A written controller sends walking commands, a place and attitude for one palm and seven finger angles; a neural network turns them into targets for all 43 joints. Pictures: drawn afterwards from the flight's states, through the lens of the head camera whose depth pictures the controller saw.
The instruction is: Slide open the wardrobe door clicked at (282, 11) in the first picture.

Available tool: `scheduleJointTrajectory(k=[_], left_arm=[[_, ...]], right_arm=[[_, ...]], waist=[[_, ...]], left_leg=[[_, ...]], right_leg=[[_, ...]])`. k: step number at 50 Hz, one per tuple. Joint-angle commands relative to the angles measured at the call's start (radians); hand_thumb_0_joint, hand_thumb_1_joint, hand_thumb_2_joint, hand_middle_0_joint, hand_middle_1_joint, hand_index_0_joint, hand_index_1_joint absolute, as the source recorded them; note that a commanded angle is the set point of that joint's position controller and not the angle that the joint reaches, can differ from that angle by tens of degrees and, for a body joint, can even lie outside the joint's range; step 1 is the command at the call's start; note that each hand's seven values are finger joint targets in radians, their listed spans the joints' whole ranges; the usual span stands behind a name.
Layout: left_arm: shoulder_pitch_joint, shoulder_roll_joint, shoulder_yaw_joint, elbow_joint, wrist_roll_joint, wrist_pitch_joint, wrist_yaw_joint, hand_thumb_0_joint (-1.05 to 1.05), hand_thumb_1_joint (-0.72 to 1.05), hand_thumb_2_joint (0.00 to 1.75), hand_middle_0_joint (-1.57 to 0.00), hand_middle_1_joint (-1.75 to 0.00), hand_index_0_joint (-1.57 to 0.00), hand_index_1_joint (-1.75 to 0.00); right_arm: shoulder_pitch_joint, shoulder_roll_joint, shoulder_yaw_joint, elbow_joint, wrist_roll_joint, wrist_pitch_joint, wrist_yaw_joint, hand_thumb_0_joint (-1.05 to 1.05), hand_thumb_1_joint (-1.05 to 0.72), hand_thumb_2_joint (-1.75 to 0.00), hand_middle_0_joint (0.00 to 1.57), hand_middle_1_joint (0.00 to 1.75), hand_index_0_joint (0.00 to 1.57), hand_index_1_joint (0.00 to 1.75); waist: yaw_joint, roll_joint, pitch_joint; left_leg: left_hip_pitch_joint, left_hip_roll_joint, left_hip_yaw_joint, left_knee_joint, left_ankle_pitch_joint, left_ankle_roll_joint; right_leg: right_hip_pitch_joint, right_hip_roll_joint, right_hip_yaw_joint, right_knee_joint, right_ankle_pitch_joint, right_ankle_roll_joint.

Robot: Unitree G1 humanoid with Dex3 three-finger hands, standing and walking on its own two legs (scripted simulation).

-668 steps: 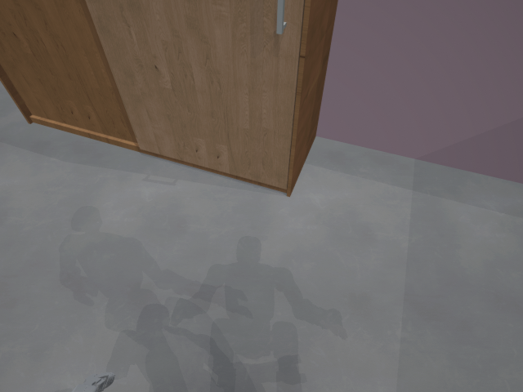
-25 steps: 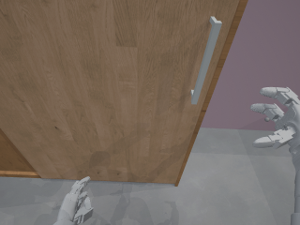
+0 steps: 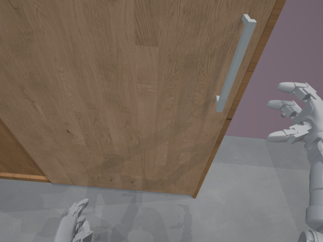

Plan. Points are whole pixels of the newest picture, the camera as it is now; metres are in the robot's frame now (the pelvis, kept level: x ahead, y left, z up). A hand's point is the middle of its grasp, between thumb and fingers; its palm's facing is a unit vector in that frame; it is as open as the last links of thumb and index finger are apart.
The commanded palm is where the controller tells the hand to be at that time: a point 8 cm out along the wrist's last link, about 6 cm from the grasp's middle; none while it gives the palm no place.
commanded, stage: move the hooked fingers beside the handle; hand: right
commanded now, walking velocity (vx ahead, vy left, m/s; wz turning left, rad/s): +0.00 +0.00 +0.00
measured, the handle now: (230, 69) +0.52 -0.16 +0.19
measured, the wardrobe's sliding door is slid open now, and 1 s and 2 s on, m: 0.00 0.00 0.00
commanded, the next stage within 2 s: feel for the door with the fingertips in 1.56 s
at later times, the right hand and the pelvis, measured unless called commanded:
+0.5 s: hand (264, 97) +0.42 -0.23 +0.18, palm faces +0.06 +1.00 +0.00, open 14.0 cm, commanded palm +0.40 -0.28 +0.17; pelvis +0.00 +0.00 +0.00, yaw +0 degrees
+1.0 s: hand (256, 91) +0.45 -0.22 +0.17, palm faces +0.04 +1.00 +0.01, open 14.0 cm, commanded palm +0.42 -0.27 +0.17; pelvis +0.00 -0.01 +0.00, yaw +2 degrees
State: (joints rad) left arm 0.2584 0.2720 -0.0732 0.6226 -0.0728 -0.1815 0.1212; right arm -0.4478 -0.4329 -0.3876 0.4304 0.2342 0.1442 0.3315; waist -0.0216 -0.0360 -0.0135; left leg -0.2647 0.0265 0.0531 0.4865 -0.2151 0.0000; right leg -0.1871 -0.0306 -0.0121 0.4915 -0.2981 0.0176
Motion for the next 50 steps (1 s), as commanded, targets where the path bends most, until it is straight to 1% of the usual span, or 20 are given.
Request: scheduleJointTrajectory(k=[1,7,9,13,15,17,19,21,23,28,31,32,35,38,40,43,44,46,47,50], left_arm=[[-0.082,0.123,0.051,-0.145,0.003,-0.049,0.010,0.00,0.90,0.90,-0.20,-0.30,-0.20,-0.30],[-0.065,0.128,0.055,-0.140,0.006,-0.037,0.005,0.00,0.90,0.90,-0.20,-0.30,-0.20,-0.30],[-0.063,0.125,0.053,-0.135,0.004,-0.035,0.006,0.00,0.90,0.90,-0.20,-0.30,-0.20,-0.30],[-0.038,0.133,0.058,-0.121,0.008,-0.026,0.008,0.00,0.90,0.90,-0.20,-0.30,-0.20,-0.30],[-0.026,0.136,0.056,-0.109,0.006,-0.019,0.010,0.00,0.90,0.90,-0.20,-0.30,-0.20,-0.30],[-0.013,0.137,0.063,-0.110,0.010,-0.019,0.007,0.00,0.90,0.90,-0.20,-0.30,-0.20,-0.30],[-0.010,0.133,0.062,-0.114,0.011,-0.018,0.003,0.00,0.90,0.90,-0.20,-0.30,-0.20,-0.30],[0.008,0.136,0.062,-0.106,0.013,-0.015,0.000,0.00,0.90,0.90,-0.20,-0.30,-0.20,-0.30],[0.023,0.148,0.067,-0.100,0.012,-0.006,-0.002,0.00,0.90,0.90,-0.20,-0.30,-0.20,-0.30],[0.047,0.149,0.072,-0.095,0.014,0.005,-0.009,0.00,0.90,0.90,-0.20,-0.30,-0.20,-0.30],[0.070,0.150,0.076,-0.089,0.018,0.004,-0.010,0.00,0.90,0.90,-0.20,-0.30,-0.20,-0.30],[0.081,0.154,0.080,-0.086,0.020,0.006,-0.011,0.00,0.90,0.90,-0.20,-0.30,-0.20,-0.30],[0.099,0.161,0.078,-0.068,0.020,0.013,-0.014,0.00,0.90,0.90,-0.20,-0.30,-0.20,-0.30],[0.114,0.163,0.080,-0.069,0.023,0.021,-0.020,0.00,0.90,0.90,-0.20,-0.30,-0.20,-0.30],[0.127,0.165,0.084,-0.072,0.025,0.027,-0.023,0.00,0.90,0.90,-0.20,-0.30,-0.20,-0.30],[0.121,0.156,0.089,-0.095,0.027,0.026,-0.032,0.00,0.90,0.90,-0.20,-0.30,-0.20,-0.30],[0.122,0.157,0.091,-0.094,0.027,0.026,-0.034,0.00,0.90,0.90,-0.20,-0.30,-0.20,-0.30],[0.115,0.159,0.089,-0.093,0.023,0.030,-0.034,0.00,0.90,0.90,-0.20,-0.30,-0.20,-0.30],[0.122,0.164,0.090,-0.090,0.022,0.033,-0.033,0.00,0.90,0.90,-0.20,-0.30,-0.20,-0.30],[0.114,0.160,0.089,-0.095,0.024,0.040,-0.034,0.00,0.90,0.90,-0.20,-0.30,-0.20,-0.30]], right_arm=[[-0.442,-0.244,-0.032,-0.173,0.016,-0.075,-0.005,0.00,0.50,-0.30,0.30,1.20,0.30,1.20],[-0.483,-0.279,-0.053,-0.127,0.003,-0.092,-0.029,0.00,0.50,-0.30,0.30,1.20,0.30,1.20],[-0.554,-0.240,-0.006,-0.128,-0.005,-0.103,-0.032,0.00,0.50,-0.30,0.30,1.20,0.30,1.20],[-0.579,-0.274,-0.032,-0.039,-0.014,-0.115,-0.044,0.00,0.50,-0.30,0.30,1.20,0.30,1.20],[-0.634,-0.283,-0.024,0.029,-0.023,-0.119,-0.047,0.00,0.50,-0.30,0.30,1.20,0.30,1.20],[-0.672,-0.287,-0.018,0.020,-0.031,-0.145,-0.052,0.00,0.50,-0.30,0.30,1.20,0.30,1.20],[-0.679,-0.280,-0.014,0.024,-0.036,-0.161,-0.052,0.00,0.50,-0.30,0.30,1.20,0.30,1.20],[-0.681,-0.265,-0.007,0.072,-0.035,-0.170,-0.049,0.00,0.50,-0.30,0.30,1.20,0.30,1.20],[-0.652,-0.309,-0.050,0.144,-0.031,-0.171,-0.049,0.00,0.50,-0.30,0.30,1.20,0.30,1.20],[-0.797,-0.292,0.006,0.161,-0.061,-0.202,-0.054,0.00,0.50,-0.30,0.30,1.20,0.30,1.20],[-0.821,-0.288,-0.002,0.171,-0.054,-0.235,-0.055,0.00,0.50,-0.30,0.30,1.20,0.30,1.20],[-0.807,-0.306,-0.019,0.184,-0.049,-0.243,-0.057,0.00,0.50,-0.30,0.30,1.20,0.30,1.20],[-0.813,-0.314,-0.024,0.289,-0.059,-0.238,-0.055,0.00,0.50,-0.30,0.30,1.20,0.30,1.20],[-0.845,-0.329,-0.022,0.320,-0.081,-0.250,-0.062,0.00,0.50,-0.30,0.30,1.20,0.30,1.20],[-0.839,-0.352,-0.041,0.325,-0.087,-0.268,-0.060,0.00,0.50,-0.30,0.30,1.20,0.30,1.20],[-0.826,-0.305,-0.016,0.210,-0.070,-0.299,-0.051,0.00,0.50,-0.30,0.30,1.20,0.30,1.20],[-0.795,-0.305,-0.031,0.207,-0.060,-0.298,-0.050,0.00,0.50,-0.30,0.30,1.20,0.30,1.20],[-0.758,-0.287,-0.031,0.235,-0.046,-0.276,-0.048,0.00,0.50,-0.30,0.30,1.20,0.30,1.20],[-0.737,-0.285,-0.028,0.265,-0.044,-0.263,-0.050,0.00,0.50,-0.30,0.30,1.20,0.30,1.20],[-0.762,-0.319,-0.047,0.234,-0.070,-0.243,-0.071,0.00,0.50,-0.30,0.30,1.20,0.30,1.20]], waist=[[0.014,-0.025,-0.243],[0.010,0.012,-0.271],[0.029,-0.029,-0.267],[0.033,0.022,-0.276],[0.049,0.023,-0.243],[0.045,0.010,-0.300],[0.037,-0.056,-0.336],[0.042,-0.009,-0.319],[0.042,0.057,-0.304],[0.069,-0.037,-0.306],[0.069,-0.031,-0.361],[0.069,0.004,-0.370],[0.078,0.021,-0.310],[0.081,-0.018,-0.314],[0.076,-0.002,-0.340],[0.063,-0.073,-0.429],[0.057,-0.038,-0.435],[0.061,-0.015,-0.364],[0.066,0.038,-0.333],[0.062,-0.020,-0.328]], left_leg=[[0.124,-0.013,-0.008,-0.039,0.219,0.024],[0.142,-0.012,-0.011,-0.032,0.235,0.025],[0.124,-0.010,-0.013,-0.033,0.243,0.024],[0.121,-0.011,-0.015,-0.032,0.232,0.022],[0.093,-0.010,-0.017,-0.039,0.192,0.019],[0.116,-0.011,-0.020,-0.028,0.226,0.024],[0.131,-0.008,-0.025,-0.018,0.267,0.028],[0.129,-0.012,-0.016,-0.013,0.288,0.029],[0.133,-0.012,-0.021,-0.013,0.281,0.022],[0.082,-0.012,-0.024,-0.011,0.238,0.027],[0.101,-0.018,-0.024,0.000,0.276,0.029],[0.113,-0.020,-0.020,0.005,0.291,0.028],[0.081,-0.018,-0.020,0.002,0.261,0.024],[0.062,-0.016,-0.023,0.011,0.257,0.026],[0.078,-0.019,-0.024,0.020,0.278,0.027],[0.100,-0.024,-0.023,0.037,0.334,0.032],[0.106,-0.028,-0.020,0.037,0.342,0.031],[0.087,-0.028,-0.016,0.027,0.320,0.028],[0.082,-0.029,-0.009,0.023,0.298,0.027],[0.069,-0.024,-0.017,0.020,0.267,0.027]], right_leg=[[0.008,0.034,-0.001,-0.067,0.224,-0.038],[-0.006,0.030,-0.001,-0.061,0.240,-0.040],[0.005,0.032,-0.005,-0.059,0.241,-0.041],[-0.013,0.029,-0.002,-0.055,0.228,-0.044],[-0.038,0.029,-0.001,-0.056,0.187,-0.042],[-0.018,0.028,-0.001,-0.046,0.225,-0.045],[-0.002,0.033,-0.007,-0.040,0.255,-0.042],[-0.017,0.030,0.000,-0.042,0.273,-0.040],[-0.056,0.025,-0.006,-0.040,0.248,-0.046],[-0.051,0.029,-0.001,-0.031,0.224,-0.044],[-0.032,0.028,0.000,-0.023,0.259,-0.043],[-0.036,0.024,0.000,-0.017,0.278,-0.046],[-0.088,0.024,-0.003,-0.023,0.230,-0.044],[-0.096,0.025,-0.004,-0.013,0.233,-0.045],[-0.100,0.024,-0.004,-0.008,0.250,-0.044],[-0.034,0.021,-0.002,0.005,0.337,-0.039],[-0.029,0.017,0.000,0.004,0.349,-0.038],[-0.064,0.016,-0.008,-0.006,0.310,-0.040],[-0.086,0.014,-0.004,-0.009,0.289,-0.044],[-0.097,0.019,-0.007,-0.014,0.251,-0.043]])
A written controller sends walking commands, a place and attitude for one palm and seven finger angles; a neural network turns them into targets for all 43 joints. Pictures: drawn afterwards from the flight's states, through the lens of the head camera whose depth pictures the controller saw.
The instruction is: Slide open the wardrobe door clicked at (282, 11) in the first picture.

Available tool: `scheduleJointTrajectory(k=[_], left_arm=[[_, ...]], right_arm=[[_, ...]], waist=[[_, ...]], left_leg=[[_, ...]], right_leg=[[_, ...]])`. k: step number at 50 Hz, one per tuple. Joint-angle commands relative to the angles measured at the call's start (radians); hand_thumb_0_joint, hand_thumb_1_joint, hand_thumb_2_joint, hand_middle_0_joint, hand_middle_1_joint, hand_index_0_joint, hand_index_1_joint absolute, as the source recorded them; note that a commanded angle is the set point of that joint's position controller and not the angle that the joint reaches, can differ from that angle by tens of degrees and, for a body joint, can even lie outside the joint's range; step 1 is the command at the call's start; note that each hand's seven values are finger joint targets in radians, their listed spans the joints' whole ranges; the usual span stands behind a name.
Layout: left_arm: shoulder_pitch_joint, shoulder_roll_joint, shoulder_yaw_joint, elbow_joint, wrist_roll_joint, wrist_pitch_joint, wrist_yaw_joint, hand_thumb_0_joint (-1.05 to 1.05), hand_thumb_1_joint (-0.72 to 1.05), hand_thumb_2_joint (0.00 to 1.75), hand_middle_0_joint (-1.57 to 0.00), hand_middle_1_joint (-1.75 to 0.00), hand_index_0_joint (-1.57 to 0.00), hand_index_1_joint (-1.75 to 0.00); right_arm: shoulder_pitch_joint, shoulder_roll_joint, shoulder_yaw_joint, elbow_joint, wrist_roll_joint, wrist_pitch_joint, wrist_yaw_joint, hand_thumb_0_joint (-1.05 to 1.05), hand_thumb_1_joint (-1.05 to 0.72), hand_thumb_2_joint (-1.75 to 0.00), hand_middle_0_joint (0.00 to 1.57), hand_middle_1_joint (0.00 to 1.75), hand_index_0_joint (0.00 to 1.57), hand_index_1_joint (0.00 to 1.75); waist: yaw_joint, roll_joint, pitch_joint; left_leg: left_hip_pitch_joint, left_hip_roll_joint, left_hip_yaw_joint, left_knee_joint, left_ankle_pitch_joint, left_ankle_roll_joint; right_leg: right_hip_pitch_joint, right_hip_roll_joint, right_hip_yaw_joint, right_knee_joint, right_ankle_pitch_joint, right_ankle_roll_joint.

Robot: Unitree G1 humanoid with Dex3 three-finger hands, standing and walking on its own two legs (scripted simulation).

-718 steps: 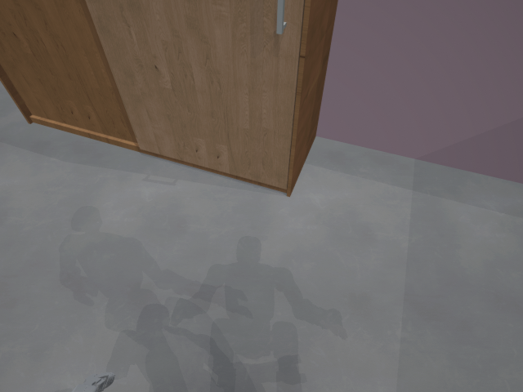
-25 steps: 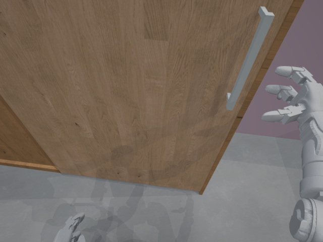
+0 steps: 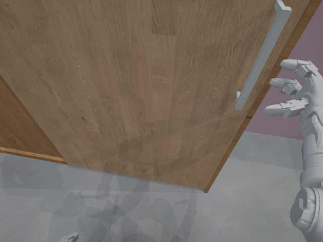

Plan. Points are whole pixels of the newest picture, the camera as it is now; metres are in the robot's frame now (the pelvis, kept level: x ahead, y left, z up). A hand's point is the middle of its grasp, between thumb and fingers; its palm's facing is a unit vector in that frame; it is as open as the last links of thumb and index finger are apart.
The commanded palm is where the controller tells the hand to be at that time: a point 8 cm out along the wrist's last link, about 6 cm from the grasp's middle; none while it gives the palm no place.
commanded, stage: move the hooked fingers beside the handle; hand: right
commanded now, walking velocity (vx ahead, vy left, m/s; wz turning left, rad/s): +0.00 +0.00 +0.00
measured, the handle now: (255, 64) +0.51 -0.16 +0.20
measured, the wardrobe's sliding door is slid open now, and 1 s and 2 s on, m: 0.00 0.00 0.00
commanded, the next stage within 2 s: feel for the door with the fingertips in 0.56 s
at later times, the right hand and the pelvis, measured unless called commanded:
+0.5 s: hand (281, 92) +0.44 -0.22 +0.17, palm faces +0.08 +1.00 -0.01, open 14.0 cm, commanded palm +0.42 -0.27 +0.17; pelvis +0.00 +0.00 +0.00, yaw -1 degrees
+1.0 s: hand (269, 90) +0.44 -0.19 +0.17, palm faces +0.06 +1.00 +0.01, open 14.0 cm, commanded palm +0.41 -0.23 +0.17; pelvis +0.00 +0.00 +0.00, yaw +0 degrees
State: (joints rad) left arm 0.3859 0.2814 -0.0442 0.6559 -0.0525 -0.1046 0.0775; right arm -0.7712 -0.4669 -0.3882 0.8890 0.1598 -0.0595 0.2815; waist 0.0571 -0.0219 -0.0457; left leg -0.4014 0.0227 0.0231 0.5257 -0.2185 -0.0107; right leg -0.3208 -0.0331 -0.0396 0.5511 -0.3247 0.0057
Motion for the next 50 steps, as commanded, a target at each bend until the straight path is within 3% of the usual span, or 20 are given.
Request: scheduleJointTrajectory(k=[1,5,8,10,11,13,16,17,18,21,26,27,29,33,37,40,42,45,47,50], left_arm=[[-0.015,0.148,0.060,-0.133,0.003,-0.036,0.010,0.00,0.90,0.90,-0.20,-0.30,-0.20,-0.30],[-0.020,0.142,0.059,-0.131,0.006,-0.039,0.016,0.00,0.90,0.90,-0.20,-0.30,-0.20,-0.30],[-0.023,0.144,0.056,-0.121,0.003,-0.039,0.023,0.00,0.90,0.90,-0.20,-0.30,-0.20,-0.30],[-0.027,0.141,0.050,-0.118,0.002,-0.039,0.021,0.00,0.90,0.90,-0.20,-0.30,-0.20,-0.30],[-0.022,0.145,0.051,-0.116,0.003,-0.038,0.022,0.00,0.90,0.90,-0.20,-0.30,-0.20,-0.30],[-0.029,0.145,0.052,-0.127,0.002,-0.036,0.021,0.00,0.90,0.90,-0.20,-0.30,-0.20,-0.30],[-0.031,0.141,0.050,-0.126,-0.001,-0.034,0.019,0.00,0.90,0.90,-0.20,-0.30,-0.20,-0.30],[-0.024,0.143,0.051,-0.126,0.001,-0.034,0.020,0.00,0.90,0.90,-0.20,-0.30,-0.20,-0.30],[-0.024,0.148,0.052,-0.120,0.001,-0.034,0.020,0.00,0.90,0.90,-0.20,-0.30,-0.20,-0.30],[-0.028,0.142,0.050,-0.129,0.003,-0.033,0.019,0.00,0.90,0.90,-0.20,-0.30,-0.20,-0.30],[-0.021,0.141,0.051,-0.121,0.005,-0.030,0.018,0.00,0.90,0.90,-0.20,-0.30,-0.20,-0.30],[-0.012,0.146,0.052,-0.119,0.007,-0.029,0.019,0.00,0.90,0.90,-0.20,-0.30,-0.20,-0.30],[-0.013,0.146,0.052,-0.122,0.007,-0.026,0.018,0.00,0.90,0.90,-0.20,-0.30,-0.20,-0.30],[-0.010,0.146,0.054,-0.126,0.007,-0.022,0.016,0.00,0.90,0.90,-0.20,-0.30,-0.20,-0.30],[-0.008,0.144,0.056,-0.129,0.006,-0.022,0.014,0.00,0.90,0.90,-0.20,-0.30,-0.20,-0.30],[-0.012,0.139,0.060,-0.125,0.007,-0.028,0.009,0.00,0.90,0.90,-0.20,-0.30,-0.20,-0.30],[-0.010,0.140,0.064,-0.127,0.010,-0.027,0.007,0.00,0.90,0.90,-0.20,-0.30,-0.20,-0.30],[-0.029,0.131,0.064,-0.133,0.009,-0.029,-0.001,0.00,0.90,0.90,-0.20,-0.30,-0.20,-0.30],[-0.035,0.131,0.065,-0.132,0.008,-0.025,-0.002,0.00,0.90,0.90,-0.20,-0.30,-0.20,-0.30],[-0.053,0.121,0.061,-0.129,0.006,-0.024,-0.002,0.00,0.90,0.90,-0.20,-0.30,-0.20,-0.30]], right_arm=[[-0.462,-0.260,-0.016,-0.259,-0.002,-0.043,-0.025,0.00,0.50,-0.30,0.30,1.20,0.30,1.20],[-0.507,-0.267,-0.027,-0.310,0.011,-0.068,-0.034,0.00,0.50,-0.30,0.30,1.20,0.30,1.20],[-0.491,-0.285,-0.038,-0.254,0.009,-0.060,-0.028,0.00,0.50,-0.30,0.30,1.20,0.30,1.20],[-0.489,-0.248,-0.005,-0.207,0.004,-0.046,-0.022,0.00,0.50,-0.30,0.30,1.20,0.30,1.20],[-0.496,-0.255,-0.006,-0.194,0.001,-0.044,-0.022,0.00,0.50,-0.30,0.30,1.20,0.30,1.20],[-0.478,-0.270,-0.022,-0.209,0.005,-0.051,-0.020,0.00,0.50,-0.30,0.30,1.20,0.30,1.20],[-0.515,-0.203,0.042,-0.193,0.006,-0.049,-0.009,0.00,0.50,-0.30,0.30,1.20,0.30,1.20],[-0.507,-0.196,0.040,-0.163,0.012,-0.047,-0.012,0.00,0.50,-0.30,0.30,1.20,0.30,1.20],[-0.532,-0.238,0.010,-0.176,0.013,-0.054,-0.015,0.00,0.50,-0.30,0.30,1.20,0.30,1.20],[-0.554,-0.234,0.021,-0.203,0.003,-0.068,-0.017,0.00,0.50,-0.30,0.30,1.20,0.30,1.20],[-0.554,-0.227,0.017,-0.176,0.004,-0.073,-0.029,0.00,0.50,-0.30,0.30,1.20,0.30,1.20],[-0.560,-0.240,0.014,-0.171,0.005,-0.077,-0.032,0.00,0.50,-0.30,0.30,1.20,0.30,1.20],[-0.523,-0.294,-0.038,-0.166,-0.003,-0.078,-0.036,0.00,0.50,-0.30,0.30,1.20,0.30,1.20],[-0.524,-0.280,-0.022,-0.174,-0.006,-0.085,-0.031,0.00,0.50,-0.30,0.30,1.20,0.30,1.20],[-0.522,-0.214,0.023,-0.187,0.012,-0.077,-0.027,0.00,0.50,-0.30,0.30,1.20,0.30,1.20],[-0.526,-0.202,0.018,-0.241,0.013,-0.070,-0.038,0.00,0.50,-0.30,0.30,1.20,0.30,1.20],[-0.485,-0.211,0.003,-0.280,0.015,-0.068,-0.050,0.00,0.50,-0.30,0.30,1.20,0.30,1.20],[-0.435,-0.149,0.028,-0.321,0.016,-0.047,-0.067,0.00,0.50,-0.30,0.30,1.20,0.30,1.20],[-0.416,-0.131,0.036,-0.322,0.016,-0.028,-0.084,0.00,0.50,-0.30,0.30,1.20,0.30,1.20],[-0.464,-0.092,0.070,-0.356,0.003,-0.011,-0.112,0.00,0.50,-0.30,0.30,1.20,0.30,1.20]], waist=[[-0.009,-0.037,-0.307],[-0.003,-0.033,-0.346],[-0.004,-0.028,-0.326],[0.001,-0.047,-0.285],[0.004,-0.014,-0.279],[-0.008,-0.023,-0.318],[0.013,-0.030,-0.288],[0.018,0.013,-0.269],[0.013,-0.005,-0.285],[0.007,-0.052,-0.324],[0.010,-0.035,-0.326],[0.015,0.004,-0.325],[-0.007,-0.026,-0.345],[0.000,-0.027,-0.342],[0.010,-0.004,-0.329],[0.003,-0.060,-0.359],[-0.010,-0.033,-0.393],[-0.020,-0.040,-0.368],[-0.015,0.004,-0.329],[-0.006,-0.027,-0.304]], left_leg=[[0.206,-0.021,0.015,-0.017,0.275,0.038],[0.224,-0.025,0.009,-0.019,0.292,0.038],[0.222,-0.021,0.006,-0.021,0.281,0.037],[0.194,-0.019,0.008,-0.026,0.258,0.039],[0.195,-0.019,0.015,-0.023,0.261,0.040],[0.217,-0.017,0.009,-0.017,0.280,0.040],[0.183,-0.017,0.012,-0.018,0.269,0.039],[0.173,-0.018,0.016,-0.021,0.256,0.037],[0.179,-0.017,0.011,-0.019,0.255,0.038],[0.189,-0.015,0.007,-0.009,0.266,0.040],[0.183,-0.019,0.009,-0.006,0.269,0.039],[0.198,-0.018,0.014,-0.005,0.272,0.038],[0.215,-0.017,0.006,0.000,0.287,0.040],[0.217,-0.018,0.004,0.000,0.299,0.038],[0.210,-0.020,0.012,-0.005,0.289,0.037],[0.207,-0.023,0.009,-0.003,0.306,0.040],[0.243,-0.024,0.013,0.006,0.343,0.041],[0.240,-0.023,0.016,0.004,0.361,0.040],[0.232,-0.024,0.021,-0.003,0.348,0.039],[0.206,-0.023,0.021,-0.014,0.300,0.040]], right_leg=[[0.048,0.021,0.023,-0.073,0.288,-0.031],[0.084,0.020,0.026,-0.066,0.302,-0.032],[0.065,0.021,0.023,-0.064,0.279,-0.034],[0.050,0.025,0.023,-0.068,0.251,-0.033],[0.042,0.023,0.030,-0.071,0.258,-0.031],[0.052,0.025,0.025,-0.062,0.273,-0.033],[0.049,0.025,0.026,-0.060,0.261,-0.030],[0.042,0.023,0.029,-0.055,0.251,-0.035],[0.039,0.024,0.031,-0.056,0.245,-0.032],[0.050,0.028,0.029,-0.051,0.260,-0.030],[0.050,0.026,0.032,-0.046,0.265,-0.031],[0.038,0.024,0.036,-0.046,0.270,-0.033],[0.034,0.027,0.030,-0.046,0.278,-0.032],[0.031,0.024,0.025,-0.046,0.283,-0.034],[0.033,0.022,0.026,-0.048,0.276,-0.035],[0.065,0.023,0.026,-0.044,0.303,-0.031],[0.072,0.022,0.024,-0.039,0.349,-0.032],[0.074,0.020,0.020,-0.047,0.372,-0.028],[0.067,0.017,0.019,-0.048,0.362,-0.033],[0.073,0.020,0.024,-0.061,0.315,-0.028]])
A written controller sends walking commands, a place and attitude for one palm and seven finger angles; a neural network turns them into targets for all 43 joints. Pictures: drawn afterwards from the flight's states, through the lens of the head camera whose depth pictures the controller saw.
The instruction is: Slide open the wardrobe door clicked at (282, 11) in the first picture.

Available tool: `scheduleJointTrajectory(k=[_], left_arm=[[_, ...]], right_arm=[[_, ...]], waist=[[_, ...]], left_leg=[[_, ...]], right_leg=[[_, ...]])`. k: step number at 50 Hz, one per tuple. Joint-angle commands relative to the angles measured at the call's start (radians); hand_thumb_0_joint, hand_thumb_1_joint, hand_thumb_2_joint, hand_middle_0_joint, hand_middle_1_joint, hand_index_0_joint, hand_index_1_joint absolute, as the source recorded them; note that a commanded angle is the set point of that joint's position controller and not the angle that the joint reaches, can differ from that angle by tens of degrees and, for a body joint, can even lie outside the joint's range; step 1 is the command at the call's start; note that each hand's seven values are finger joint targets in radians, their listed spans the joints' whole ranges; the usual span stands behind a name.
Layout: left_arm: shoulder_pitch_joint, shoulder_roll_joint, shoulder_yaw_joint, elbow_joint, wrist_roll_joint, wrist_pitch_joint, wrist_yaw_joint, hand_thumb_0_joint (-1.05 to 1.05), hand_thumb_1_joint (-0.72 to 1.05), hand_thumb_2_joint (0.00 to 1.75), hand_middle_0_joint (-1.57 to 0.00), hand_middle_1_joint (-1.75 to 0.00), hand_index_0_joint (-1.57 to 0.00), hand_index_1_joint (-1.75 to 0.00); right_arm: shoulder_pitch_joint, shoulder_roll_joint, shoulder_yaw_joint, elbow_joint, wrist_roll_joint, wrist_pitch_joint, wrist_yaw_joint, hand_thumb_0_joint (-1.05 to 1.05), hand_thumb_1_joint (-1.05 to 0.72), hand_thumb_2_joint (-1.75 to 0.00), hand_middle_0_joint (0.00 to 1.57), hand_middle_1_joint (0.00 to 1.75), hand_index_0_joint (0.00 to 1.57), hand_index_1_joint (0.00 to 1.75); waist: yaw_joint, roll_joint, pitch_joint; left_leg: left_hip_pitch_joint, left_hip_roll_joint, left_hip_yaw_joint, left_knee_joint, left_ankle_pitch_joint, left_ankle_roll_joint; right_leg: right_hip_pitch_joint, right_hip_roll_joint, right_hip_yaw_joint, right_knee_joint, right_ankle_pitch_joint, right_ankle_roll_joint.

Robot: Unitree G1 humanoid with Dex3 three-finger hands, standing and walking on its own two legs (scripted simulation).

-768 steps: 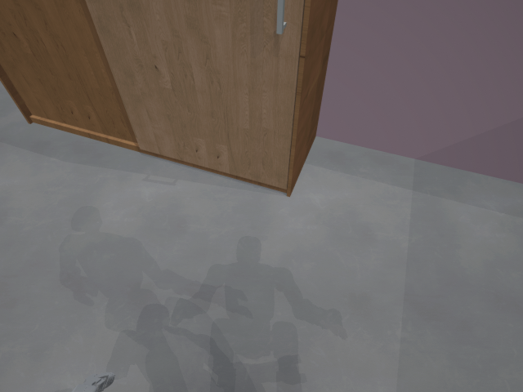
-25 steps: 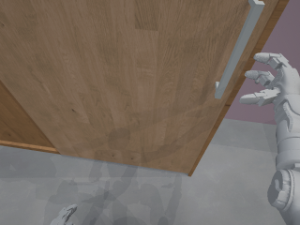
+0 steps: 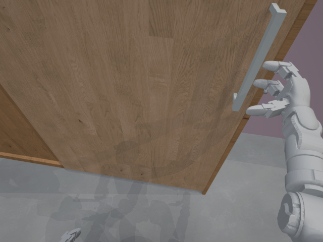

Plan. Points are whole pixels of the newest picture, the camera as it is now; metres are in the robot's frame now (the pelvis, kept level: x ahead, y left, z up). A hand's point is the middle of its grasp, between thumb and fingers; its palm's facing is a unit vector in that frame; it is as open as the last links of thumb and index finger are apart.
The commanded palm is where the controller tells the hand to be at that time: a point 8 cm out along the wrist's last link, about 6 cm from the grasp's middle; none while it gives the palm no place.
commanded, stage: feel for the door with the fingertips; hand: right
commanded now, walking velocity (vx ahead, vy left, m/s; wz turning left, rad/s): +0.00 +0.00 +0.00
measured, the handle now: (251, 65) +0.51 -0.16 +0.20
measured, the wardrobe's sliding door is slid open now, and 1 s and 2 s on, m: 0.00 0.00 0.00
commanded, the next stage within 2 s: slide the fingers in behind the handle in 0.68 s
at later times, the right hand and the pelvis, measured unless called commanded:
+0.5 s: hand (264, 89) +0.44 -0.19 +0.18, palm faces +0.08 +1.00 -0.01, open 14.0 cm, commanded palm +0.43 -0.23 +0.17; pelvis -0.02 +0.01 +0.00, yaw -1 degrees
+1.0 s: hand (263, 85) +0.46 -0.19 +0.18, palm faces +0.06 +1.00 +0.00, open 13.8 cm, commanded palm +0.43 -0.24 +0.17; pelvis -0.02 +0.00 +0.00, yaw +0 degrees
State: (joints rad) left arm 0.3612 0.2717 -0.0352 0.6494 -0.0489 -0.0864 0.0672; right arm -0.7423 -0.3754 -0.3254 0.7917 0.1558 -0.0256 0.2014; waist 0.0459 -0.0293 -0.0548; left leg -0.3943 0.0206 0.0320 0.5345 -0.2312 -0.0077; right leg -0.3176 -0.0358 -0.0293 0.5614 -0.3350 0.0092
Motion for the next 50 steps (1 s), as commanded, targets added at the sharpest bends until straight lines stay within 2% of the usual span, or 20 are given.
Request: scheduleJointTrajectory(k=[1,3,9,10,15,17,19,22,24,25,29,32,36,37,39,43,44,47,49,50], left_arm=[[-0.031,0.129,0.052,-0.124,0.004,-0.044,0.008,0.00,0.90,0.90,-0.20,-0.30,-0.20,-0.30],[-0.032,0.130,0.052,-0.116,0.007,-0.043,0.013,0.00,0.90,0.90,-0.20,-0.30,-0.20,-0.30],[-0.044,0.125,0.042,-0.109,0.010,-0.039,0.020,0.00,0.90,0.90,-0.20,-0.30,-0.20,-0.30],[-0.047,0.125,0.040,-0.111,0.009,-0.037,0.021,0.00,0.90,0.90,-0.20,-0.30,-0.20,-0.30],[-0.043,0.126,0.040,-0.111,0.005,-0.039,0.021,0.00,0.90,0.90,-0.20,-0.30,-0.20,-0.30],[-0.031,0.130,0.042,-0.106,0.004,-0.039,0.023,0.00,0.90,0.90,-0.20,-0.30,-0.20,-0.30],[-0.030,0.133,0.041,-0.104,0.005,-0.041,0.022,0.00,0.90,0.90,-0.20,-0.30,-0.20,-0.30],[-0.013,0.136,0.043,-0.093,0.006,-0.046,0.021,0.00,0.90,0.90,-0.20,-0.30,-0.20,-0.30],[0.002,0.144,0.043,-0.079,0.007,-0.048,0.024,0.00,0.90,0.90,-0.20,-0.30,-0.20,-0.30],[0.007,0.145,0.041,-0.075,0.008,-0.048,0.025,0.00,0.90,0.90,-0.20,-0.30,-0.20,-0.30],[0.034,0.149,0.046,-0.069,0.014,-0.056,0.021,0.00,0.90,0.90,-0.20,-0.30,-0.20,-0.30],[0.057,0.158,0.048,-0.064,0.017,-0.057,0.018,0.00,0.90,0.90,-0.20,-0.30,-0.20,-0.30],[0.076,0.162,0.053,-0.067,0.018,-0.056,0.012,0.00,0.90,0.90,-0.20,-0.30,-0.20,-0.30],[0.084,0.164,0.056,-0.068,0.019,-0.053,0.012,0.00,0.90,0.90,-0.20,-0.30,-0.20,-0.30],[0.088,0.166,0.055,-0.063,0.017,-0.052,0.010,0.00,0.90,0.90,-0.20,-0.30,-0.20,-0.30],[0.097,0.170,0.057,-0.066,0.019,-0.050,0.008,0.00,0.90,0.90,-0.20,-0.30,-0.20,-0.30],[0.094,0.167,0.058,-0.073,0.020,-0.050,0.006,0.00,0.90,0.90,-0.20,-0.30,-0.20,-0.30],[0.094,0.167,0.060,-0.083,0.018,-0.046,0.004,0.00,0.90,0.90,-0.20,-0.30,-0.20,-0.30],[0.079,0.161,0.056,-0.086,0.014,-0.047,0.004,0.00,0.90,0.90,-0.20,-0.30,-0.20,-0.30],[0.085,0.164,0.060,-0.082,0.017,-0.048,0.004,0.00,0.90,0.90,-0.20,-0.30,-0.20,-0.30]], right_arm=[[-0.502,-0.181,0.008,-0.285,0.003,-0.046,-0.044,0.00,0.50,-0.30,0.30,1.20,0.30,1.20],[-0.520,-0.214,-0.024,-0.274,-0.002,-0.049,-0.068,0.00,0.50,-0.30,0.30,1.20,0.30,1.20],[-0.528,-0.232,-0.034,-0.188,-0.024,-0.061,-0.081,0.00,0.50,-0.30,0.30,1.20,0.30,1.20],[-0.539,-0.246,-0.040,-0.186,-0.026,-0.065,-0.077,0.00,0.50,-0.30,0.30,1.20,0.30,1.20],[-0.565,-0.212,-0.003,-0.137,-0.020,-0.079,-0.048,0.00,0.50,-0.30,0.30,1.20,0.30,1.20],[-0.583,-0.202,0.009,-0.102,-0.013,-0.084,-0.039,0.00,0.50,-0.30,0.30,1.20,0.30,1.20],[-0.607,-0.225,-0.008,-0.087,-0.012,-0.091,-0.035,0.00,0.50,-0.30,0.30,1.20,0.30,1.20],[-0.653,-0.209,0.020,-0.055,-0.020,-0.109,-0.032,0.00,0.50,-0.30,0.30,1.20,0.30,1.20],[-0.682,-0.262,-0.018,0.014,-0.020,-0.116,-0.034,0.00,0.50,-0.30,0.30,1.20,0.30,1.20],[-0.711,-0.270,-0.013,0.025,-0.026,-0.125,-0.032,0.00,0.50,-0.30,0.30,1.20,0.30,1.20],[-0.756,-0.329,-0.047,0.040,-0.041,-0.176,-0.031,0.00,0.50,-0.30,0.30,1.20,0.30,1.20],[-0.739,-0.339,-0.050,0.111,-0.044,-0.189,-0.021,0.00,0.50,-0.30,0.30,1.20,0.30,1.20],[-0.740,-0.358,-0.064,0.120,-0.049,-0.198,-0.008,0.00,0.50,-0.30,0.30,1.20,0.30,1.20],[-0.735,-0.356,-0.061,0.114,-0.045,-0.204,-0.005,0.00,0.50,-0.30,0.30,1.20,0.30,1.20],[-0.745,-0.344,-0.056,0.132,-0.036,-0.195,0.000,0.00,0.50,-0.30,0.30,1.20,0.30,1.20],[-0.709,-0.378,-0.085,0.125,-0.037,-0.196,-0.001,0.00,0.50,-0.30,0.30,1.20,0.30,1.20],[-0.707,-0.362,-0.074,0.099,-0.038,-0.198,0.000,0.00,0.50,-0.30,0.30,1.20,0.30,1.20],[-0.657,-0.350,-0.074,0.085,-0.030,-0.193,0.000,0.00,0.50,-0.30,0.30,1.20,0.30,1.20],[-0.678,-0.310,-0.041,0.060,-0.027,-0.183,0.001,0.00,0.50,-0.30,0.30,1.20,0.30,1.20],[-0.683,-0.339,-0.067,0.050,-0.027,-0.181,-0.005,0.00,0.50,-0.30,0.30,1.20,0.30,1.20]], waist=[[-0.001,-0.023,-0.316],[0.002,0.010,-0.312],[-0.001,0.036,-0.296],[-0.004,0.015,-0.291],[0.008,0.007,-0.295],[0.024,0.055,-0.278],[0.018,0.014,-0.283],[0.036,0.024,-0.277],[0.043,0.054,-0.258],[0.045,0.028,-0.255],[0.045,0.002,-0.335],[0.052,0.042,-0.316],[0.046,-0.028,-0.339],[0.050,0.008,-0.346],[0.061,0.017,-0.319],[0.044,-0.006,-0.317],[0.043,-0.021,-0.342],[0.038,0.020,-0.328],[0.046,-0.029,-0.305],[0.041,-0.003,-0.316]], left_leg=[[0.206,-0.021,0.012,-0.020,0.311,0.038],[0.213,-0.020,0.008,-0.025,0.311,0.035],[0.229,-0.014,-0.002,-0.032,0.297,0.033],[0.235,-0.011,-0.006,-0.033,0.301,0.034],[0.228,-0.010,-0.006,-0.033,0.308,0.036],[0.210,-0.012,-0.002,-0.038,0.285,0.033],[0.202,-0.010,-0.007,-0.039,0.266,0.034],[0.177,-0.010,-0.007,-0.042,0.224,0.032],[0.168,-0.008,-0.015,-0.050,0.188,0.026],[0.165,-0.007,-0.018,-0.048,0.178,0.028],[0.186,-0.009,-0.026,-0.029,0.199,0.028],[0.181,-0.011,-0.022,-0.027,0.184,0.026],[0.167,-0.014,-0.025,-0.018,0.201,0.029],[0.174,-0.016,-0.017,-0.014,0.205,0.029],[0.154,-0.018,-0.021,-0.024,0.188,0.024],[0.150,-0.018,-0.019,-0.022,0.166,0.029],[0.159,-0.019,-0.019,-0.017,0.184,0.029],[0.161,-0.021,-0.010,-0.018,0.189,0.029],[0.130,-0.022,-0.013,-0.024,0.175,0.030],[0.141,-0.023,-0.013,-0.023,0.177,0.029]], right_leg=[[0.080,0.023,0.016,-0.073,0.332,-0.030],[0.077,0.022,0.016,-0.071,0.323,-0.033],[0.054,0.027,0.010,-0.081,0.279,-0.036],[0.046,0.029,0.005,-0.083,0.275,-0.036],[0.047,0.031,0.003,-0.078,0.270,-0.034],[0.042,0.027,0.010,-0.077,0.253,-0.038],[0.037,0.032,0.009,-0.078,0.233,-0.036],[0.027,0.032,0.013,-0.075,0.198,-0.038],[-0.011,0.034,0.015,-0.074,0.156,-0.040],[-0.020,0.036,0.016,-0.076,0.146,-0.038],[-0.016,0.038,0.019,-0.059,0.163,-0.039],[-0.050,0.034,0.020,-0.061,0.145,-0.040],[-0.050,0.036,0.013,-0.053,0.158,-0.036],[-0.048,0.034,0.019,-0.051,0.169,-0.037],[-0.063,0.032,0.015,-0.051,0.144,-0.038],[-0.072,0.031,0.017,-0.055,0.138,-0.037],[-0.058,0.032,0.013,-0.053,0.153,-0.037],[-0.057,0.026,0.012,-0.053,0.166,-0.039],[-0.042,0.026,0.011,-0.057,0.152,-0.037],[-0.045,0.025,0.013,-0.056,0.154,-0.037]])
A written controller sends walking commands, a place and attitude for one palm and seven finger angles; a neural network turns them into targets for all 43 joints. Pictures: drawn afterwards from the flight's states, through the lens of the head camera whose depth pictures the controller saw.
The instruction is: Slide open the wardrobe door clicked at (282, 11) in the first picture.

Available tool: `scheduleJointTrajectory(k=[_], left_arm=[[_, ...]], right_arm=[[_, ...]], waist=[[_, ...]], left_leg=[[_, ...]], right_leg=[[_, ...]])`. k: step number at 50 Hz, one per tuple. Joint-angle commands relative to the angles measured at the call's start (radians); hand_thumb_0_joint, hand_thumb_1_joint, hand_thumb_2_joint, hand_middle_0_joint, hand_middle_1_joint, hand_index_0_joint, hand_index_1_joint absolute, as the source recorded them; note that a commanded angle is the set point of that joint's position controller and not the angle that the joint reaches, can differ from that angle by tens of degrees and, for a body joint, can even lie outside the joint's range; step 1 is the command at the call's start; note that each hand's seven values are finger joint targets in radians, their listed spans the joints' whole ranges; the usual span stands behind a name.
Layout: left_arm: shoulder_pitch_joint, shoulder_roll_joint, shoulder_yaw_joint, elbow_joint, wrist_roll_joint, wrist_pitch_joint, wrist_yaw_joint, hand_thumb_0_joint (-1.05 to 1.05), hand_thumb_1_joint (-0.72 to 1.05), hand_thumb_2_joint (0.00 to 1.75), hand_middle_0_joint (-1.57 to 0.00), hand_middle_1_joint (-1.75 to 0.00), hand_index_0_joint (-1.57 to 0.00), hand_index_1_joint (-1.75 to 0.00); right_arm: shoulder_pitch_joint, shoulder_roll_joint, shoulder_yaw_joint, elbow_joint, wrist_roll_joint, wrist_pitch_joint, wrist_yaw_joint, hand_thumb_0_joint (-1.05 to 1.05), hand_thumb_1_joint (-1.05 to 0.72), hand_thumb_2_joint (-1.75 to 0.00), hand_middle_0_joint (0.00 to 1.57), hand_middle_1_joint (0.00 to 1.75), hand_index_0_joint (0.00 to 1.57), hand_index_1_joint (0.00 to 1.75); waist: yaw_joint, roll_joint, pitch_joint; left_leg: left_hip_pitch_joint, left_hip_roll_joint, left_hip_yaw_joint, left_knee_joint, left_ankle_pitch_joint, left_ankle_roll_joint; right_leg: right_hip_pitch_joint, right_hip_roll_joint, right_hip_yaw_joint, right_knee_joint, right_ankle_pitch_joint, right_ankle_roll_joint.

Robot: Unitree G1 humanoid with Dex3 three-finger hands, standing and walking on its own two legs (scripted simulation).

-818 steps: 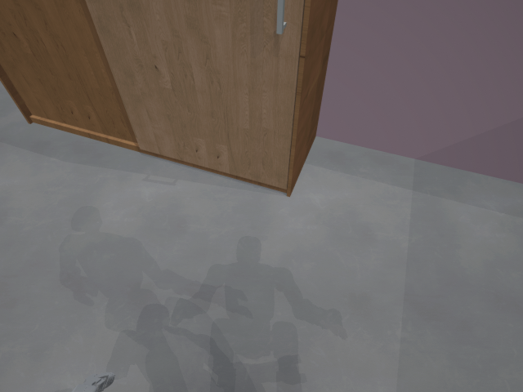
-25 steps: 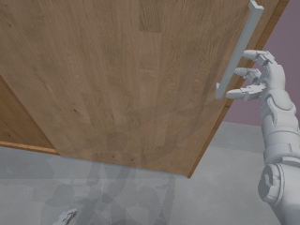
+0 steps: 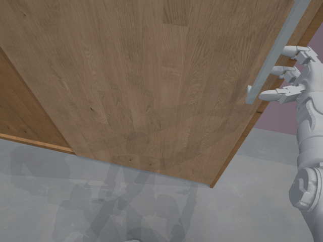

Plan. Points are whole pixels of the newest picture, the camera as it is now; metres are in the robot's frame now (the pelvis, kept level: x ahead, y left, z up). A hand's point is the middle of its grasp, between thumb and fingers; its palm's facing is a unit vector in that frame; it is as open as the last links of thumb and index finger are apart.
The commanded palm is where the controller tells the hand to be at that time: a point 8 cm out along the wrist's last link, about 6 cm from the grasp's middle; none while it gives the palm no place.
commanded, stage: slide the fingers in behind the handle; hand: right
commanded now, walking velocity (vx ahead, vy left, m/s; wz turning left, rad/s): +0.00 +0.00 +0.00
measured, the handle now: (269, 56) +0.52 -0.17 +0.20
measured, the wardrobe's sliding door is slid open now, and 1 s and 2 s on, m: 0.00 0.00 0.00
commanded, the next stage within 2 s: grip the handle and tug to test in 1.60 s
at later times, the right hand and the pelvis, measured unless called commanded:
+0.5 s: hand (273, 79) +0.47 -0.18 +0.18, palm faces +0.07 +1.00 +0.01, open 14.0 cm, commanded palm +0.44 -0.22 +0.17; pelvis +0.02 +0.00 +0.00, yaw -1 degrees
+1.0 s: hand (262, 78) +0.47 -0.15 +0.18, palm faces +0.08 +1.00 +0.00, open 14.0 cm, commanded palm +0.44 -0.20 +0.17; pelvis +0.01 +0.01 +0.00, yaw -1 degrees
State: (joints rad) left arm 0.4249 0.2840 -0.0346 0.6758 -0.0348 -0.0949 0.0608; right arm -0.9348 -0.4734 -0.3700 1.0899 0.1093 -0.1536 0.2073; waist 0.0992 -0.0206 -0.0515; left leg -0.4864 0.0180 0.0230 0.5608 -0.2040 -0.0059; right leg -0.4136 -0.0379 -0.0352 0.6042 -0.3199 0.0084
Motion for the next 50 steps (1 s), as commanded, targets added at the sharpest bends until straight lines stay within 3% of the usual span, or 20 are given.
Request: scheduleJointTrajectory(k=[1,5,8,10,12,15,17,19,21,22,24,25,26,27,32,36,39,43,46,50], left_arm=[[0.016,0.152,0.059,-0.115,0.002,-0.038,0.012,0.00,0.90,0.90,-0.20,-0.30,-0.20,-0.30],[0.003,0.144,0.056,-0.118,0.002,-0.045,0.013,0.00,0.90,0.90,-0.20,-0.30,-0.20,-0.30],[-0.008,0.139,0.057,-0.122,0.003,-0.046,0.012,0.00,0.90,0.90,-0.20,-0.30,-0.20,-0.30],[-0.022,0.132,0.056,-0.126,0.000,-0.046,0.009,0.00,0.90,0.90,-0.20,-0.30,-0.20,-0.30],[-0.025,0.133,0.057,-0.130,0.001,-0.043,0.008,0.00,0.90,0.90,-0.20,-0.30,-0.20,-0.30],[-0.038,0.126,0.053,-0.127,0.001,-0.038,0.007,0.00,0.90,0.90,-0.20,-0.30,-0.20,-0.30],[-0.042,0.129,0.057,-0.133,0.003,-0.033,0.007,0.00,0.90,0.90,-0.20,-0.30,-0.20,-0.30],[-0.058,0.118,0.052,-0.135,0.001,-0.032,0.005,0.00,0.90,0.90,-0.20,-0.30,-0.20,-0.30],[-0.062,0.115,0.052,-0.131,0.000,-0.030,0.005,0.00,0.90,0.90,-0.20,-0.30,-0.20,-0.30],[-0.059,0.120,0.053,-0.130,0.003,-0.027,0.006,0.00,0.90,0.90,-0.20,-0.30,-0.20,-0.30],[-0.076,0.113,0.052,-0.134,0.000,-0.023,0.006,0.00,0.90,0.90,-0.20,-0.30,-0.20,-0.30],[-0.077,0.108,0.050,-0.132,0.001,-0.024,0.005,0.00,0.90,0.90,-0.20,-0.30,-0.20,-0.30],[-0.079,0.105,0.052,-0.132,0.000,-0.024,0.004,0.00,0.90,0.90,-0.20,-0.30,-0.20,-0.30],[-0.073,0.111,0.051,-0.129,0.003,-0.021,0.005,0.00,0.90,0.90,-0.20,-0.30,-0.20,-0.30],[-0.081,0.109,0.050,-0.134,0.010,-0.015,0.006,0.00,0.90,0.90,-0.20,-0.30,-0.20,-0.30],[-0.091,0.101,0.050,-0.134,0.005,-0.015,0.005,0.00,0.90,0.90,-0.20,-0.30,-0.20,-0.30],[-0.092,0.105,0.050,-0.132,0.003,-0.010,0.009,0.00,0.90,0.90,-0.20,-0.30,-0.20,-0.30],[-0.095,0.101,0.053,-0.133,0.005,-0.017,0.009,0.00,0.90,0.90,-0.20,-0.30,-0.20,-0.30],[-0.096,0.101,0.050,-0.122,0.001,-0.020,0.012,0.00,0.90,0.90,-0.20,-0.30,-0.20,-0.30],[-0.097,0.103,0.046,-0.113,0.003,-0.024,0.018,0.00,0.90,0.90,-0.20,-0.30,-0.20,-0.30]], right_arm=[[-0.474,-0.255,-0.035,-0.268,0.017,-0.053,-0.014,0.00,0.50,-0.30,0.30,1.20,0.30,1.20],[-0.500,-0.193,0.011,-0.329,0.025,-0.049,-0.024,0.00,0.50,-0.30,0.30,1.20,0.30,1.20],[-0.442,-0.196,-0.011,-0.357,0.030,-0.040,-0.034,0.00,0.50,-0.30,0.30,1.20,0.30,1.20],[-0.441,-0.147,0.027,-0.390,0.028,-0.025,-0.036,0.00,0.50,-0.30,0.30,1.20,0.30,1.20],[-0.412,-0.130,0.033,-0.403,0.034,-0.012,-0.044,0.00,0.50,-0.30,0.30,1.20,0.30,1.20],[-0.429,-0.097,0.052,-0.406,0.032,0.015,-0.056,0.00,0.50,-0.30,0.30,1.20,0.30,1.20],[-0.398,-0.119,0.028,-0.428,0.030,0.021,-0.066,0.00,0.50,-0.30,0.30,1.20,0.30,1.20],[-0.406,-0.084,0.053,-0.454,0.028,0.025,-0.070,0.00,0.50,-0.30,0.30,1.20,0.30,1.20],[-0.413,-0.044,0.081,-0.438,0.031,0.037,-0.075,0.00,0.50,-0.30,0.30,1.20,0.30,1.20],[-0.403,-0.064,0.063,-0.444,0.034,0.034,-0.081,0.00,0.50,-0.30,0.30,1.20,0.30,1.20],[-0.402,-0.051,0.070,-0.464,0.030,0.041,-0.086,0.00,0.50,-0.30,0.30,1.20,0.30,1.20],[-0.437,-0.020,0.104,-0.486,0.025,0.042,-0.090,0.00,0.50,-0.30,0.30,1.20,0.30,1.20],[-0.413,-0.010,0.104,-0.474,0.022,0.046,-0.094,0.00,0.50,-0.30,0.30,1.20,0.30,1.20],[-0.398,-0.016,0.096,-0.451,0.024,0.052,-0.102,0.00,0.50,-0.30,0.30,1.20,0.30,1.20],[-0.388,-0.067,0.047,-0.478,0.016,0.044,-0.122,0.00,0.50,-0.30,0.30,1.20,0.30,1.20],[-0.384,-0.019,0.079,-0.472,0.016,0.041,-0.122,0.00,0.50,-0.30,0.30,1.20,0.30,1.20],[-0.377,-0.028,0.070,-0.444,0.022,0.051,-0.119,0.00,0.50,-0.30,0.30,1.20,0.30,1.20],[-0.377,-0.034,0.063,-0.487,0.019,0.038,-0.126,0.00,0.50,-0.30,0.30,1.20,0.30,1.20],[-0.402,0.006,0.100,-0.448,0.021,0.043,-0.128,0.00,0.50,-0.30,0.30,1.20,0.30,1.20],[-0.445,-0.034,0.075,-0.412,0.011,0.037,-0.138,0.00,0.50,-0.30,0.30,1.20,0.30,1.20]], waist=[[-0.023,-0.018,-0.340],[-0.010,-0.012,-0.339],[-0.033,-0.021,-0.370],[-0.030,-0.056,-0.362],[-0.031,-0.011,-0.355],[-0.027,-0.018,-0.327],[-0.038,0.018,-0.352],[-0.040,-0.035,-0.360],[-0.029,-0.005,-0.319],[-0.032,0.037,-0.330],[-0.040,-0.031,-0.343],[-0.028,-0.035,-0.345],[-0.038,-0.040,-0.342],[-0.034,0.009,-0.334],[-0.055,0.011,-0.377],[-0.048,0.004,-0.342],[-0.045,0.042,-0.330],[-0.053,0.009,-0.356],[-0.035,0.037,-0.287],[-0.037,0.020,-0.285]], left_leg=[[0.246,-0.021,-0.004,-0.045,0.155,0.029],[0.239,-0.024,0.003,-0.045,0.173,0.029],[0.268,-0.024,0.007,-0.033,0.224,0.034],[0.260,-0.024,0.009,-0.031,0.252,0.036],[0.267,-0.025,0.015,-0.032,0.262,0.035],[0.262,-0.022,0.015,-0.034,0.275,0.034],[0.289,-0.022,0.016,-0.030,0.298,0.035],[0.285,-0.019,0.015,-0.028,0.312,0.037],[0.264,-0.022,0.019,-0.036,0.296,0.035],[0.284,-0.022,0.021,-0.036,0.305,0.034],[0.284,-0.019,0.016,-0.031,0.319,0.037],[0.278,-0.019,0.019,-0.031,0.321,0.035],[0.274,-0.019,0.020,-0.029,0.318,0.038],[0.279,-0.020,0.023,-0.034,0.316,0.035],[0.333,-0.016,0.012,-0.030,0.345,0.035],[0.325,-0.017,0.012,-0.038,0.346,0.035],[0.334,-0.016,0.009,-0.048,0.327,0.031],[0.347,-0.015,0.004,-0.052,0.325,0.033],[0.308,-0.016,0.008,-0.070,0.262,0.030],[0.304,-0.011,-0.002,-0.078,0.212,0.030]], right_leg=[[0.059,0.026,0.021,-0.101,0.150,-0.035],[0.090,0.024,0.027,-0.101,0.174,-0.035],[0.114,0.024,0.025,-0.097,0.233,-0.032],[0.132,0.024,0.022,-0.094,0.267,-0.028],[0.136,0.020,0.024,-0.091,0.286,-0.031],[0.134,0.023,0.023,-0.096,0.289,-0.029],[0.142,0.022,0.024,-0.090,0.318,-0.032],[0.159,0.026,0.022,-0.089,0.335,-0.027],[0.157,0.024,0.025,-0.092,0.319,-0.027],[0.153,0.020,0.026,-0.092,0.326,-0.031],[0.168,0.026,0.019,-0.090,0.341,-0.027],[0.178,0.027,0.024,-0.091,0.348,-0.024],[0.178,0.025,0.025,-0.089,0.354,-0.023],[0.169,0.024,0.027,-0.090,0.348,-0.027],[0.159,0.029,0.017,-0.093,0.349,-0.030],[0.155,0.031,0.010,-0.101,0.334,-0.030],[0.136,0.031,0.008,-0.108,0.297,-0.034],[0.152,0.033,0.004,-0.110,0.299,-0.036],[0.131,0.033,0.007,-0.122,0.233,-0.035],[0.115,0.037,0.008,-0.129,0.189,-0.037]])
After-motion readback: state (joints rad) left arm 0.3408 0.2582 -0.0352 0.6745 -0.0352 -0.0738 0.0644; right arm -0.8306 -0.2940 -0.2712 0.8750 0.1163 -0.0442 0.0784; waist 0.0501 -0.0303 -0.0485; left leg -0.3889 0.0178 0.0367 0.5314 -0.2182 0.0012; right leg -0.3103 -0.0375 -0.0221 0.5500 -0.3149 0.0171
